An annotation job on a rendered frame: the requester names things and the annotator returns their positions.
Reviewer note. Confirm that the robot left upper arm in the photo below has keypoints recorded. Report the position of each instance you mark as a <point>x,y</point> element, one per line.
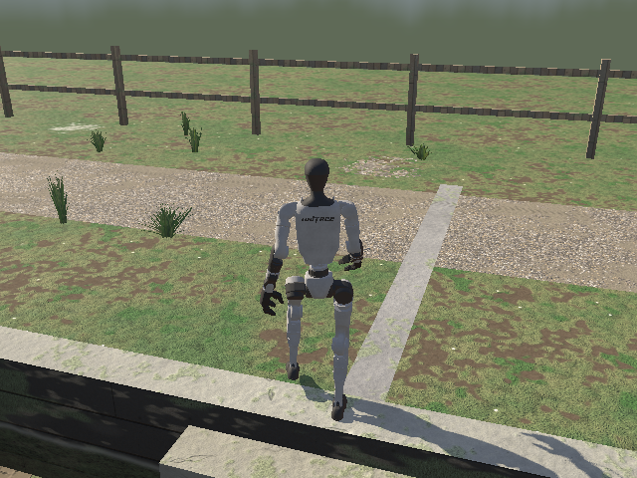
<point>286,212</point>

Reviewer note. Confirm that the robot right thigh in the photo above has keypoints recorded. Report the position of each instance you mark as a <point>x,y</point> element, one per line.
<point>342,300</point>

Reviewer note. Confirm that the left robot hand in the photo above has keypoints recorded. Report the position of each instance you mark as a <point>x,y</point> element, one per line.
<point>266,302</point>

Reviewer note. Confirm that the right robot hand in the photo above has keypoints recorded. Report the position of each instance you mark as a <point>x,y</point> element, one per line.
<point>346,259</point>

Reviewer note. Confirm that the robot right forearm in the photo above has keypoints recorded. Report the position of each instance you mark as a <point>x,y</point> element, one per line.
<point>357,257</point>

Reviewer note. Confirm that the robot left forearm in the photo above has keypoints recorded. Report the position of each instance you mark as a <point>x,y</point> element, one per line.
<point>273,272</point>

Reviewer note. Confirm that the robot right upper arm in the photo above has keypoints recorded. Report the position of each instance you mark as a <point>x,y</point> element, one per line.
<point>348,211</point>

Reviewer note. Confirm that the robot right foot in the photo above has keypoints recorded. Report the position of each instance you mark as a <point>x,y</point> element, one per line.
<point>337,411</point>

